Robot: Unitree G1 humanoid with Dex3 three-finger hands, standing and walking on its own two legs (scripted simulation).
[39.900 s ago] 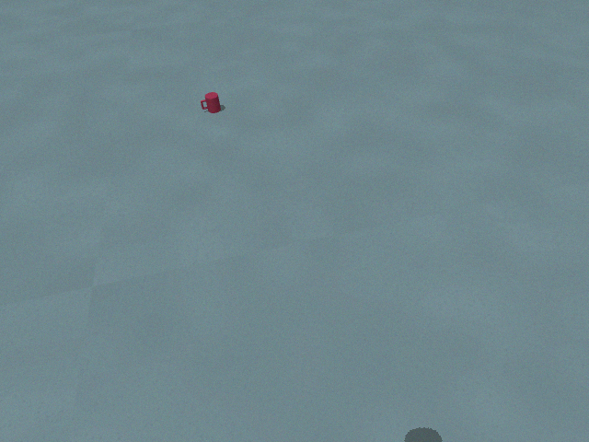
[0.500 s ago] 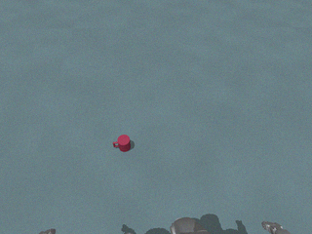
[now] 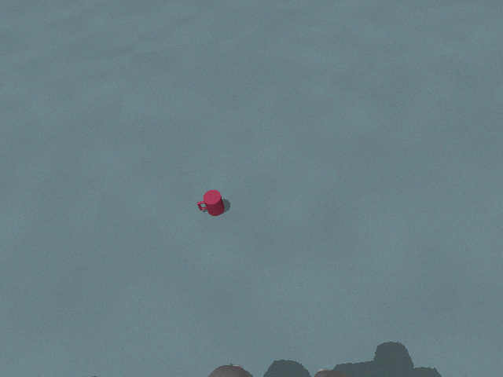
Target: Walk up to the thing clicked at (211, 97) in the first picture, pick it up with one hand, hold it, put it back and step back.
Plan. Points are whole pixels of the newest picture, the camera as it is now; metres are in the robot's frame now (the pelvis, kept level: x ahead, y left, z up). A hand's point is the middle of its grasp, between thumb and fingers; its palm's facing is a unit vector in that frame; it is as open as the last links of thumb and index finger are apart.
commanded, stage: step back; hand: left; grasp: from above
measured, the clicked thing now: (210, 203) +0.90 +0.27 -0.71
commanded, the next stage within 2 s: stand in 1.56 s
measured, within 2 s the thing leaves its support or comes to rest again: neither
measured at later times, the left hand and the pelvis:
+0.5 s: hand out of the picture -0.12 +0.24 -0.16, palm faces -0.02 -0.92 -0.40, open 7.4 cm; pelvis -0.18 -0.03 -0.01, yaw -1 degrees
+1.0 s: hand out of the picture -0.14 +0.25 -0.14, palm faces +0.01 -0.91 -0.41, open 7.4 cm; pelvis -0.21 -0.03 +0.00, yaw +1 degrees
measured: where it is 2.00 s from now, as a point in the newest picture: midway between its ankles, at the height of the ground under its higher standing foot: outside the picture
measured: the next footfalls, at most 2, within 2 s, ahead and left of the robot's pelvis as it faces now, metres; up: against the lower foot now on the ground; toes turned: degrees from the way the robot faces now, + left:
left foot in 0.12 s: -0.04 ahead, +0.12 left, +0.00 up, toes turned +2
right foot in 0.44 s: -0.17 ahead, -0.15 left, +0.00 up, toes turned +1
